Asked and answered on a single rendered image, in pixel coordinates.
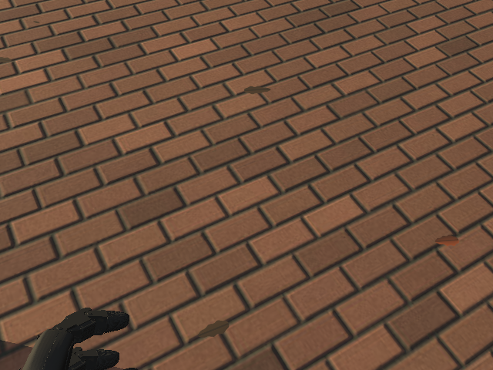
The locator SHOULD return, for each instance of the robot left hand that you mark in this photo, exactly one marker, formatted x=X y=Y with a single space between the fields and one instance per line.
x=54 y=348

